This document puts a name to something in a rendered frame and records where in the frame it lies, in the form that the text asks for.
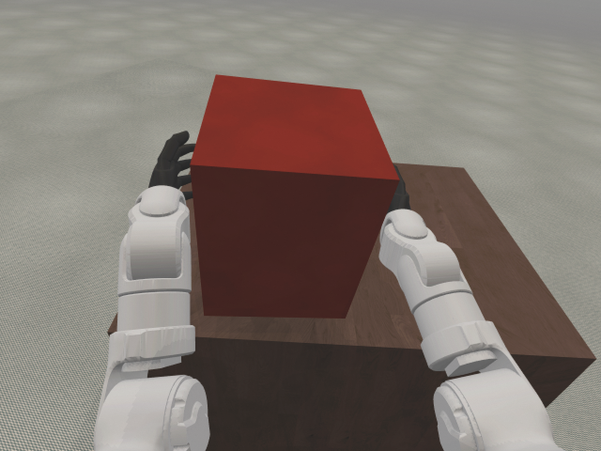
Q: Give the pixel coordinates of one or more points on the robot right hand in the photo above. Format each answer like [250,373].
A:
[401,198]

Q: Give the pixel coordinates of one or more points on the robot right upper arm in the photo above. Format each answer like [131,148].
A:
[491,411]

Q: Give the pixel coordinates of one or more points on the robot left hand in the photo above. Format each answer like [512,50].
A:
[168,166]

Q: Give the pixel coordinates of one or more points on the robot right forearm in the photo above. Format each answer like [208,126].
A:
[456,337]

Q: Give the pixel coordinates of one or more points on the robot left forearm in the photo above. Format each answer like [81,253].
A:
[154,282]

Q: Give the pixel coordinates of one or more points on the robot left upper arm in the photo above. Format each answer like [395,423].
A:
[154,414]

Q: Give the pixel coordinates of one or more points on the pedestal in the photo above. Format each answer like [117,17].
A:
[362,383]

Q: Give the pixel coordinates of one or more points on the carton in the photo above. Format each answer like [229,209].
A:
[291,185]

